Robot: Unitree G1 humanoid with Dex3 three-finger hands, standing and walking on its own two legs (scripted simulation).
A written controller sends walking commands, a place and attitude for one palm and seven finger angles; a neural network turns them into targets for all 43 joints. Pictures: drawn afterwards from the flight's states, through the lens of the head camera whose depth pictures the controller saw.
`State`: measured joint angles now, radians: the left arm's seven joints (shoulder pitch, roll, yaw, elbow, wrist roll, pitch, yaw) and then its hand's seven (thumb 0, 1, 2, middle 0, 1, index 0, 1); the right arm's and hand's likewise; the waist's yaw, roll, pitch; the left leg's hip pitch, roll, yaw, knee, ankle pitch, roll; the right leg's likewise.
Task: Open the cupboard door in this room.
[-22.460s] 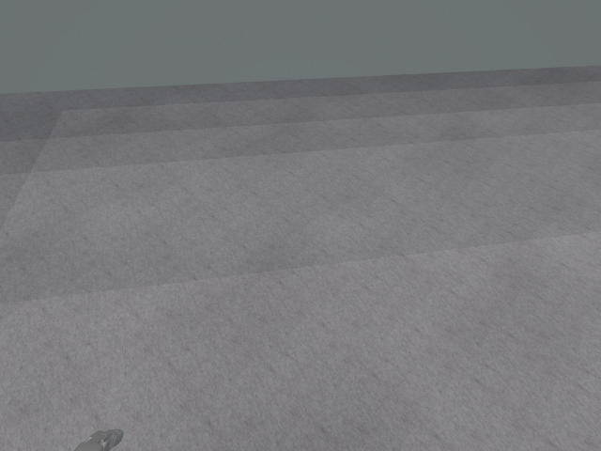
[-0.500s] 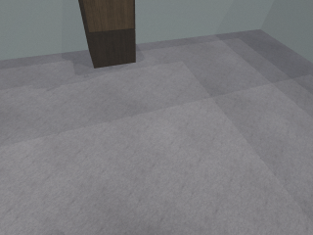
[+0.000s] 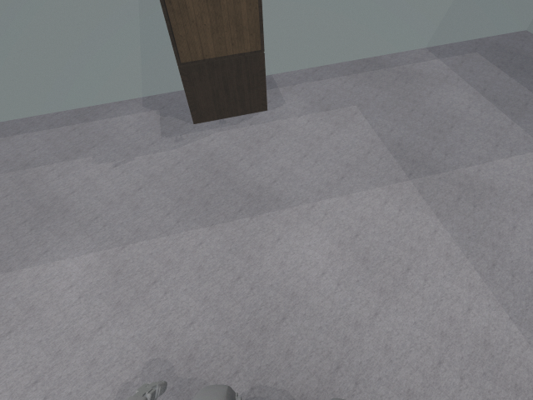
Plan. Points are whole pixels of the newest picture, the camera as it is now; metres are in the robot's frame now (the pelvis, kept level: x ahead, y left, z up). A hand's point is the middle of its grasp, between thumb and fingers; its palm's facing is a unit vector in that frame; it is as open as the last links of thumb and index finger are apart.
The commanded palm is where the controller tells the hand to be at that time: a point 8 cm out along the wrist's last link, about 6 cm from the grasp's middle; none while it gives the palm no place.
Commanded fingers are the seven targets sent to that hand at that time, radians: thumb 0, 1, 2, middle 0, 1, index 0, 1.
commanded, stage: turn or walk to find it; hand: left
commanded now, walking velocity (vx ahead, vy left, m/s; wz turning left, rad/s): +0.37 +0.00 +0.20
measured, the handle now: out of the picture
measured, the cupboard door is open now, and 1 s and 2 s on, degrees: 0 0 0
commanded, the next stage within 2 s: stand and wait in 0.86 s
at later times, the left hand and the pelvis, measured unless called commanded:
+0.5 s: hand out of the picture +0.15 +0.23 -0.17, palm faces +0.14 -0.98 -0.13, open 7.4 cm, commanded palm none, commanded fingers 0.00 0.90 0.90 -0.20 -0.30 -0.20 -0.30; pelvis +0.21 +0.07 +0.01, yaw +4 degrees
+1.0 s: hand (200, 215) +0.53 +0.19 -0.16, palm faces +0.05 -0.97 -0.22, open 7.4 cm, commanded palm none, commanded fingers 0.00 0.90 0.90 -0.20 -0.30 -0.20 -0.30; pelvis +0.43 +0.00 -0.01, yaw +5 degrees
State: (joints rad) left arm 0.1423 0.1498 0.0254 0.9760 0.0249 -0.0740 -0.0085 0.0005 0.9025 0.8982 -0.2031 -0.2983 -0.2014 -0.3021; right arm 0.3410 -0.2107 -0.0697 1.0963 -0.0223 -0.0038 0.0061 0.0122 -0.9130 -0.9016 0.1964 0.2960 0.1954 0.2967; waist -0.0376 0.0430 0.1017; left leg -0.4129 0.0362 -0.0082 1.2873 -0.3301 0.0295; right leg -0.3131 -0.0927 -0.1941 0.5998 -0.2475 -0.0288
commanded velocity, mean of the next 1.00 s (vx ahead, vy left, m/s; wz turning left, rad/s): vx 0.32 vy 0.00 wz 0.09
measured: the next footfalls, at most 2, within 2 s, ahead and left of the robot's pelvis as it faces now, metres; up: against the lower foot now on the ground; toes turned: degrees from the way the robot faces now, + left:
left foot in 0.34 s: +0.27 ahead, +0.16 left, +0.00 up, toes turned +14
right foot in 0.90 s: +0.56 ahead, -0.08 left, +0.00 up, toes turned -3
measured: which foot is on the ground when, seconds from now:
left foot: up 0.00-0.32, down 0.34-0.90, up 0.92-1.00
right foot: down 0.00-0.34, up 0.36-0.88, down 0.90-1.00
